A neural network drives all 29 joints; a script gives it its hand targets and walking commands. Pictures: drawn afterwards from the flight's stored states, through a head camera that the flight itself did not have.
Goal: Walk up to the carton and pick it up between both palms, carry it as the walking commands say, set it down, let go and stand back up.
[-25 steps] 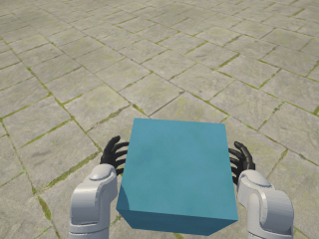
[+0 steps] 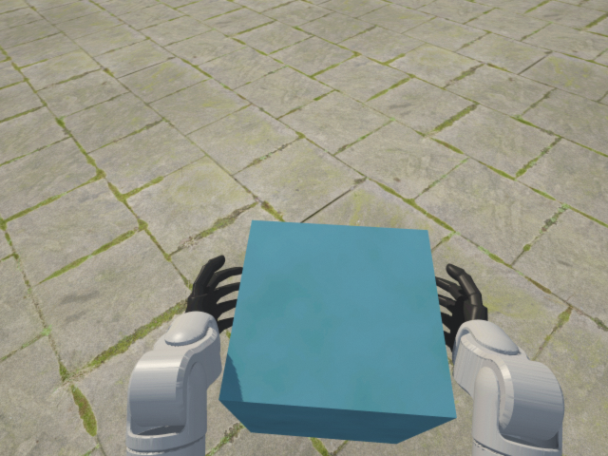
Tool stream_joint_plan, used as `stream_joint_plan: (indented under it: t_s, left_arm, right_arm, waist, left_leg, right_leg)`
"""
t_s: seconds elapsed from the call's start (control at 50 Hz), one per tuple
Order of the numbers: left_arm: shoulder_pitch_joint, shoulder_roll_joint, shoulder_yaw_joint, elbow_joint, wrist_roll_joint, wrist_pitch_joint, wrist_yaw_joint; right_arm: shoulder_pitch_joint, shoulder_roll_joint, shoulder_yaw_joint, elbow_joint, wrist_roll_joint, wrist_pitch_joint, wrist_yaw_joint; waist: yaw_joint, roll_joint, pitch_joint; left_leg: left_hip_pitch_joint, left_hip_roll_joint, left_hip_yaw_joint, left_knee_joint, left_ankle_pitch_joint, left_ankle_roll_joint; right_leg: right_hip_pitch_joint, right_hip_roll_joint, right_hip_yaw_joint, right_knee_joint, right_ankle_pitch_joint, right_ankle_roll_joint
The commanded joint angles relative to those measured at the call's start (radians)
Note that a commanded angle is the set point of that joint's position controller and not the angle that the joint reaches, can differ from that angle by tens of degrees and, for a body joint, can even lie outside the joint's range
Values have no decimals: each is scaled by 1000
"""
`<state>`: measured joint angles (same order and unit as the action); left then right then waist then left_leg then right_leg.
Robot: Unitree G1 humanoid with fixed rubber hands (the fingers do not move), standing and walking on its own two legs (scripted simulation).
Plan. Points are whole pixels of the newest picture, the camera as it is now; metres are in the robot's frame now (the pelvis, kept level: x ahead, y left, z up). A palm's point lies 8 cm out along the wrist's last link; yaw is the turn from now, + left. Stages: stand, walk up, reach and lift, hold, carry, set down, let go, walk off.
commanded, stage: carry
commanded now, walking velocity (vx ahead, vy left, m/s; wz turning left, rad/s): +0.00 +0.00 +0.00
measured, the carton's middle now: (330, 341) +0.27 +0.00 +0.01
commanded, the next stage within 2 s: hold in 1.30 s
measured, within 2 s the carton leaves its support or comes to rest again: neither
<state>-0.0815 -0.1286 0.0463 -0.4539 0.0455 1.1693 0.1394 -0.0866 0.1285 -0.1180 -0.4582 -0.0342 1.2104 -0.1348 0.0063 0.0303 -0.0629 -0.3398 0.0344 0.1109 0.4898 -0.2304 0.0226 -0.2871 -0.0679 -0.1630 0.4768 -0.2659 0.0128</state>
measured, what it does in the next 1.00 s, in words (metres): shifts its weight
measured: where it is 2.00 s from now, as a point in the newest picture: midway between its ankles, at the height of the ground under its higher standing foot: outside the picture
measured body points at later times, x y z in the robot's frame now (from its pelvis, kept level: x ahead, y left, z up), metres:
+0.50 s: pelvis -0.04 +0.01 -0.01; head -0.06 +0.01 +0.44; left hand +0.22 +0.16 +0.09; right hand +0.22 -0.15 +0.08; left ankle +0.01 +0.11 -0.74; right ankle -0.02 -0.12 -0.74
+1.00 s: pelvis -0.06 +0.01 -0.01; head -0.09 +0.01 +0.44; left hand +0.20 +0.16 +0.09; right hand +0.20 -0.15 +0.08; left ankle +0.01 +0.11 -0.74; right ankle -0.02 -0.12 -0.74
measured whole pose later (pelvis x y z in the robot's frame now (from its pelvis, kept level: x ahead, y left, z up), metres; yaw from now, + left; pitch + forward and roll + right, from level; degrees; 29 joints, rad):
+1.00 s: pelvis -0.06 +0.01 -0.01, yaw +0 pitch -1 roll -1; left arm -0.08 -0.13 0.05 -0.45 0.05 1.23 0.16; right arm -0.09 0.13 -0.12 -0.41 -0.04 1.23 -0.12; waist 0.01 0.02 -0.06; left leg -0.34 0.04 0.11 0.55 -0.20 0.03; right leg -0.28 -0.07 -0.16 0.54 -0.23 0.01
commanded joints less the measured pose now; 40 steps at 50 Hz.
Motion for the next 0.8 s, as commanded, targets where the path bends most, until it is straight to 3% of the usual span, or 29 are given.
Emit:
stream_joint_plan:
  t_s: [0.0,0.02,0.08,0.1,0.16,0.18,0.2,0.22,0.24,0.26,0.38,0.44,0.46,0.48,0.52,0.54,0.58,0.62,0.66,0.68,0.7,0.72,0.78]
  left_arm:
    - [-407,-915,-641,-206,-307,-7,-154]
    - [-416,-905,-642,-211,-309,-6,-153]
    - [-427,-909,-659,-213,-313,-7,-152]
    - [-436,-915,-660,-214,-314,-6,-153]
    - [-445,-904,-653,-202,-313,-2,-153]
    - [-443,-908,-650,-182,-309,3,-155]
    - [-443,-891,-649,-182,-303,3,-156]
    - [-458,-896,-646,-170,-303,5,-154]
    - [-457,-888,-637,-175,-298,3,-152]
    - [-461,-890,-643,-159,-300,7,-154]
    - [-469,-883,-625,-114,-287,13,-158]
    - [-470,-869,-626,-97,-287,19,-158]
    - [-491,-876,-634,-98,-286,19,-157]
    - [-479,-864,-622,-90,-281,20,-157]
    - [-490,-869,-628,-99,-283,21,-159]
    - [-501,-868,-621,-94,-284,22,-159]
    - [-510,-878,-627,-90,-291,25,-159]
    - [-494,-860,-618,-83,-284,24,-159]
    - [-502,-865,-622,-90,-287,26,-159]
    - [-507,-862,-617,-91,-283,25,-157]
    - [-485,-862,-613,-73,-281,28,-157]
    - [-488,-853,-609,-74,-281,30,-155]
    - [-505,-866,-613,-81,-287,31,-151]
  right_arm:
    - [-505,929,742,-224,336,-34,149]
    - [-464,929,730,-184,326,-29,150]
    - [-467,924,725,-182,331,-33,157]
    - [-472,931,723,-176,335,-31,157]
    - [-465,914,713,-158,322,-24,158]
    - [-476,917,714,-148,326,-23,159]
    - [-471,902,711,-147,319,-19,160]
    - [-477,911,707,-130,321,-19,160]
    - [-479,907,710,-129,323,-19,161]
    - [-482,899,698,-122,320,-19,160]
    - [-514,890,702,-113,314,-16,164]
    - [-483,867,680,-85,294,-13,160]
    - [-500,866,679,-85,295,-15,162]
    - [-499,865,683,-80,300,-14,161]
    - [-518,865,682,-98,304,-17,164]
    - [-518,875,682,-86,303,-15,163]
    - [-511,877,676,-80,297,-13,162]
    - [-502,864,678,-74,295,-12,160]
    - [-523,872,685,-94,303,-16,161]
    - [-513,871,684,-81,300,-12,160]
    - [-512,863,682,-89,299,-12,159]
    - [-499,862,678,-76,296,-8,156]
    - [-525,858,678,-105,300,-10,152]
  waist:
    - [-4,-160,-421]
    - [-4,-146,-429]
    - [-4,-32,-433]
    - [-3,-18,-429]
    - [-4,-47,-409]
    - [-4,-29,-400]
    - [-4,-59,-391]
    - [-5,-33,-383]
    - [-5,-56,-381]
    - [-5,-20,-377]
    - [-2,-64,-303]
    - [-2,-48,-288]
    - [0,-10,-273]
    - [1,-35,-267]
    - [0,-1,-268]
    - [0,-25,-255]
    - [-1,-20,-243]
    - [0,-34,-239]
    - [0,-11,-250]
    - [-2,-38,-228]
    - [-1,-21,-245]
    - [-1,-40,-243]
    - [-2,-11,-240]
  left_leg:
    - [190,93,-46,-19,367,-19]
    - [221,105,-58,-1,447,-12]
    - [289,138,-88,31,633,3]
    - [287,145,-94,29,629,11]
    - [257,140,-90,28,528,15]
    - [250,137,-93,26,490,17]
    - [230,128,-83,17,391,16]
    - [230,130,-90,11,390,20]
    - [226,133,-97,4,371,21]
    - [224,134,-97,1,356,20]
    - [157,125,-108,-32,145,27]
    - [141,123,-110,-43,84,31]
    - [128,133,-127,-68,76,33]
    - [125,137,-134,-70,72,35]
    - [119,130,-128,-72,54,32]
    - [103,125,-136,-75,11,36]
    - [87,126,-140,-88,-36,31]
    - [87,130,-149,-99,-46,33]
    - [86,122,-144,-85,-40,34]
    - [82,125,-142,-83,-8,28]
    - [93,124,-136,-75,-2,32]
    - [84,115,-131,-68,-25,32]
    - [79,124,-149,-85,-43,37]
  right_leg:
    - [295,-146,79,28,738,-22]
    - [268,-135,75,33,675,-17]
    - [182,-107,64,53,523,-13]
    - [165,-98,65,47,450,-18]
    - [158,-97,72,33,436,-23]
    - [155,-97,77,29,415,-26]
    - [153,-102,84,18,390,-31]
    - [148,-98,77,21,369,-32]
    - [141,-97,77,21,340,-31]
    - [133,-93,74,25,302,-29]
    - [83,-98,98,-28,154,-28]
    - [63,-96,105,-38,115,-31]
    - [52,-87,100,-26,86,-28]
    - [54,-80,97,-25,76,-28]
    - [43,-81,106,-27,67,-31]
    - [40,-80,105,-41,47,-32]
    - [22,-76,107,-47,5,-31]
    - [24,-73,111,-48,0,-30]
    - [26,-75,111,-49,14,-36]
    - [17,-75,110,-43,26,-34]
    - [18,-73,112,-41,35,-34]
    - [21,-77,120,-57,33,-38]
    - [11,-62,109,-35,18,-35]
